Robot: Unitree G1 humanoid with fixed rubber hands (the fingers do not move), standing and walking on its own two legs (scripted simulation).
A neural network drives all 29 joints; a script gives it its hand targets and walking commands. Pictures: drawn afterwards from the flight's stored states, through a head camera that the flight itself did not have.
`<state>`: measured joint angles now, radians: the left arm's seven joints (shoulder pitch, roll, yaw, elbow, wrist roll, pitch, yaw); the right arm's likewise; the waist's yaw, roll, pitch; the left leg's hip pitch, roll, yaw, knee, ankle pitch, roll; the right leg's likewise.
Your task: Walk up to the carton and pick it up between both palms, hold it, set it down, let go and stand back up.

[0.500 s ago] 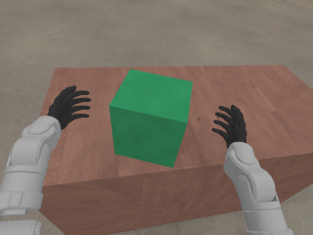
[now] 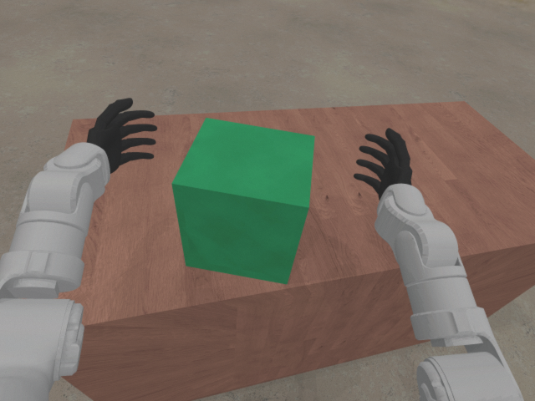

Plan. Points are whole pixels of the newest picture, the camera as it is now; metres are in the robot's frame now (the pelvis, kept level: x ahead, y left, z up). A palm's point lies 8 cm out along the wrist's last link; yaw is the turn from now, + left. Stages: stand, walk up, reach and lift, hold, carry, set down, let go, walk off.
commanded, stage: reach and lift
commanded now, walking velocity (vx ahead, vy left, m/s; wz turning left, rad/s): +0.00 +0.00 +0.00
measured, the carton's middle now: (247, 203) +0.46 +0.01 +0.03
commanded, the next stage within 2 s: none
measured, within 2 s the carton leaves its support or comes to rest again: neither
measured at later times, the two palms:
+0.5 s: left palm (127, 130) +0.47 +0.19 +0.18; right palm (377, 167) +0.40 -0.17 +0.17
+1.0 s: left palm (143, 182) +0.45 +0.19 +0.09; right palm (354, 207) +0.39 -0.16 +0.09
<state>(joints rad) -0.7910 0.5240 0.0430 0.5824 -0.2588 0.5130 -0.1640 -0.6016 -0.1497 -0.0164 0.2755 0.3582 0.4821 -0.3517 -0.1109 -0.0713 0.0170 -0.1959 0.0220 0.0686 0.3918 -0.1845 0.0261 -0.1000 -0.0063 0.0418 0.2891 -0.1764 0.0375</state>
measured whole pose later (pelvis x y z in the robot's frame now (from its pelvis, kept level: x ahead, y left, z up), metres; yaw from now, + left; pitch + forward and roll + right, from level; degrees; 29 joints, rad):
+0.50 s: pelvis +0.00 -0.01 +0.00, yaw +1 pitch +3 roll -1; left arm -1.09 0.50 -0.02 1.15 -0.22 0.26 -0.14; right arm -0.88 -0.07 -0.01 0.75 0.30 0.31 -0.35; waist -0.17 -0.06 -0.05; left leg -0.27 0.03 0.05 0.41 -0.18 0.02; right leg -0.17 0.00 0.01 0.31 -0.18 0.03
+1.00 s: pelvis -0.01 +0.00 -0.01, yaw +1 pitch +12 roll -3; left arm -1.06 0.38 -0.03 1.47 -0.21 -0.12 -0.07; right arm -0.85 0.02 -0.11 1.07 0.15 -0.05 -0.31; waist -0.17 -0.04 -0.17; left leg -0.56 0.04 0.02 0.55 -0.21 0.02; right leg -0.45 0.00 -0.02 0.44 -0.20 0.03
